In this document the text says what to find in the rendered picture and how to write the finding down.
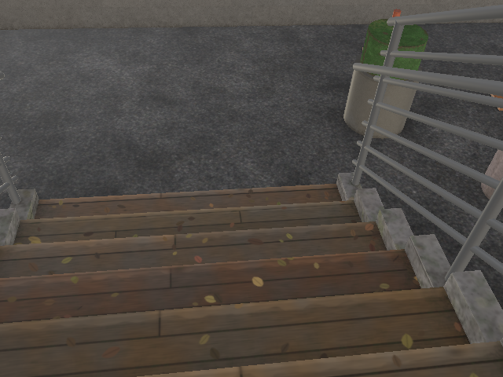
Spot stairs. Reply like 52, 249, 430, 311
0, 184, 503, 377

